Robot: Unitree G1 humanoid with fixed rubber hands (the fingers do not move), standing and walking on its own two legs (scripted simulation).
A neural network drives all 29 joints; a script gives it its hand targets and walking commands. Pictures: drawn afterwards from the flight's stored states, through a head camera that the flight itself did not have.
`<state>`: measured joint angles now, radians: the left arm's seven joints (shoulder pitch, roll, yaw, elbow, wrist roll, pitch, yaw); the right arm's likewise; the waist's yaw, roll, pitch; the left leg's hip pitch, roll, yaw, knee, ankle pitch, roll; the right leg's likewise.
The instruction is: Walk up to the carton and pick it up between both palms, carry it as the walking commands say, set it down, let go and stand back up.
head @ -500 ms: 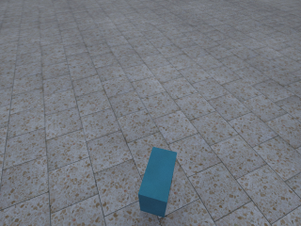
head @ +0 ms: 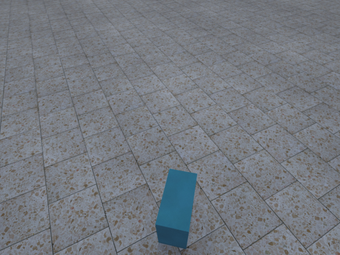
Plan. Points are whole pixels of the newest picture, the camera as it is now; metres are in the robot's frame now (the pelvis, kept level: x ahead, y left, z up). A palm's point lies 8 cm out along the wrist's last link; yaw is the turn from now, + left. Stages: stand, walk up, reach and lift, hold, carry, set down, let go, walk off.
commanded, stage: walk up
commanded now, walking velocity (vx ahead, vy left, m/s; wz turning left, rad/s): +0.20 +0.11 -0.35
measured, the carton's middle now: (177, 208) +0.50 +0.00 -0.63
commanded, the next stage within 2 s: stand in 1.10 s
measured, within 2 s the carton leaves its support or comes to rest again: neither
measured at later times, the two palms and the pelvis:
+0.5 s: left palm out of the picture +0.08 +0.29 -0.13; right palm out of the picture +0.09 -0.22 -0.13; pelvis +0.04 +0.03 +0.00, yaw -7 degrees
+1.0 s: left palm out of the picture +0.15 +0.28 -0.12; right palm out of the picture -0.01 -0.22 -0.13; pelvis +0.04 +0.05 +0.00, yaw -10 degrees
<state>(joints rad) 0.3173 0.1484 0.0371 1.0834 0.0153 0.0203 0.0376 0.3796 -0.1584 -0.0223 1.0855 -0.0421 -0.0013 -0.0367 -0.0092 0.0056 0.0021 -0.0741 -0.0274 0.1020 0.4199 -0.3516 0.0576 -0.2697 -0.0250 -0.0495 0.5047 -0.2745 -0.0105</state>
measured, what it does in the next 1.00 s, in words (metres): steps on the spot: left foot, then right foot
